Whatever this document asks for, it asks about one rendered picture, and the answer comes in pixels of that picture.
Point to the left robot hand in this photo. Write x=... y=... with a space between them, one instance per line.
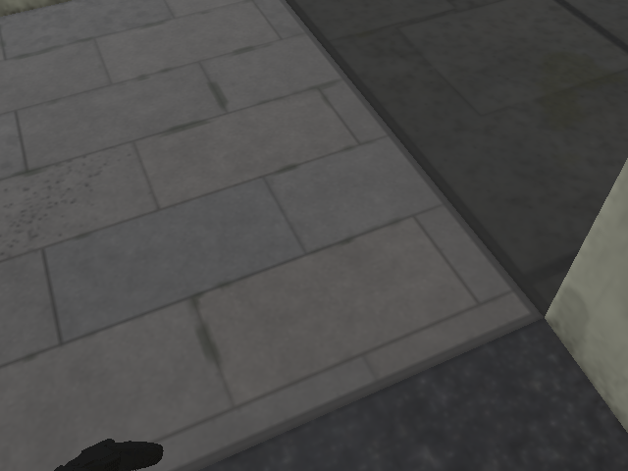
x=110 y=456

